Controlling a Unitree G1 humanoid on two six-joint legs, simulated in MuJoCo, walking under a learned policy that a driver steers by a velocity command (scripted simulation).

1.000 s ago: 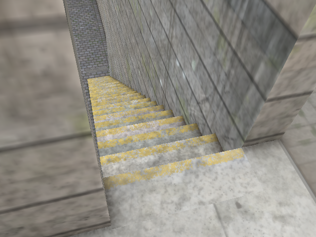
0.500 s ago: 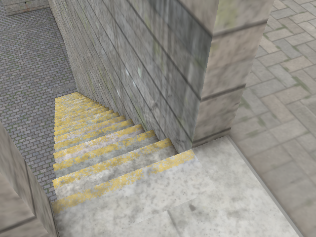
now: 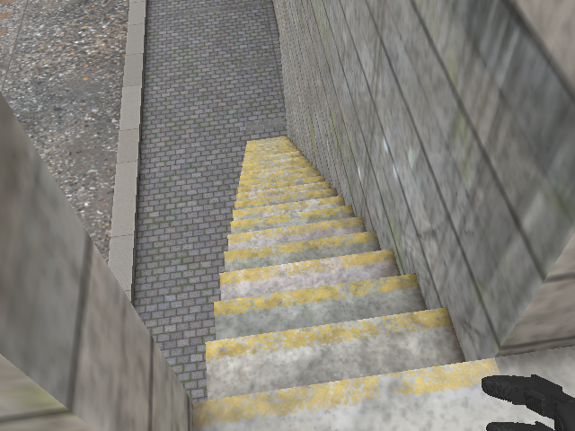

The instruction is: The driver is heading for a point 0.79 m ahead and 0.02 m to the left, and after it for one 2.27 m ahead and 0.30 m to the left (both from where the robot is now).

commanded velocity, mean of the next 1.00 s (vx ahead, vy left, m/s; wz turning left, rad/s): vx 0.50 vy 0.00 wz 0.25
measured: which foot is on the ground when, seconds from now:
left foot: down 0.00-0.48, up 0.50-0.88, down 0.90-1.00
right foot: up 0.00-0.42, down 0.44-0.92, up 0.94-1.00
